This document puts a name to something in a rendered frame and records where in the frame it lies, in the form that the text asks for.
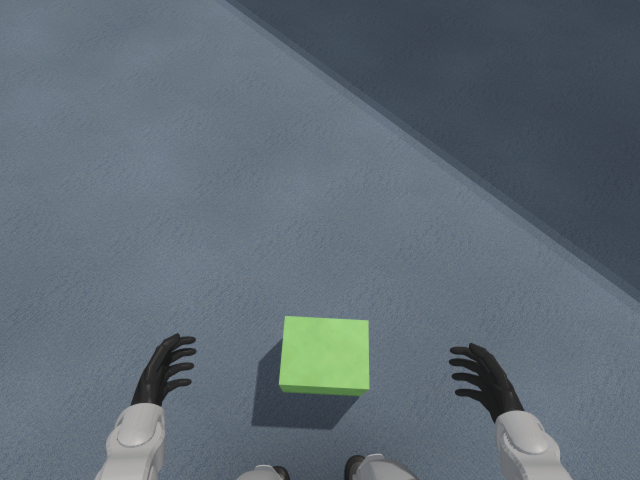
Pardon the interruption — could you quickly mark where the carton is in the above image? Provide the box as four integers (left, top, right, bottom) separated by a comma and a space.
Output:
279, 316, 369, 396

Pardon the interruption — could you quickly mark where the left robot shin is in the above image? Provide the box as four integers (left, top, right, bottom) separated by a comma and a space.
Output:
254, 465, 281, 478

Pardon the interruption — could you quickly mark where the robot shin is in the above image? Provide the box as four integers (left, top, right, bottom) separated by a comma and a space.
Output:
358, 454, 384, 469
254, 465, 281, 478

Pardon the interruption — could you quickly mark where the right robot shin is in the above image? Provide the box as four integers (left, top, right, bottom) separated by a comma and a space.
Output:
358, 454, 384, 469

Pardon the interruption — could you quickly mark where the robot right hand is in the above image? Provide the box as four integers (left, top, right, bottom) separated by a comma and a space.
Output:
449, 343, 524, 424

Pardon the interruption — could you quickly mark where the robot left hand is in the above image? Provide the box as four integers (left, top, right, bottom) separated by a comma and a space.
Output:
131, 333, 196, 406

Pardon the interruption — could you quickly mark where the robot left forearm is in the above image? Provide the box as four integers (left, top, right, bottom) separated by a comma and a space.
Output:
94, 403, 166, 480

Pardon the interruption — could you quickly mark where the robot right forearm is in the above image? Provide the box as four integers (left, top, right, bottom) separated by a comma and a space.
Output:
495, 410, 573, 480

